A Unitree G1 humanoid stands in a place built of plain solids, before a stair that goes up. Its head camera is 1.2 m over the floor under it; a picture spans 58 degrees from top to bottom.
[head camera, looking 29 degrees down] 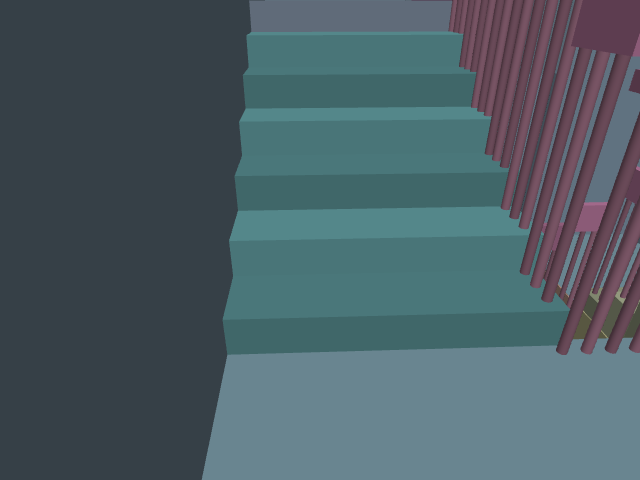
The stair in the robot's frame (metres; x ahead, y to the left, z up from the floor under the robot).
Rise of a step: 0.17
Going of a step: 0.29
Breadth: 1.31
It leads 2 degrees to the left of straight ahead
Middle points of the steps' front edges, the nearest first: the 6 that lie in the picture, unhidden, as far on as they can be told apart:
1.27 -0.30 0.17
1.56 -0.28 0.34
1.85 -0.27 0.51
2.14 -0.26 0.69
2.43 -0.25 0.86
2.71 -0.24 1.03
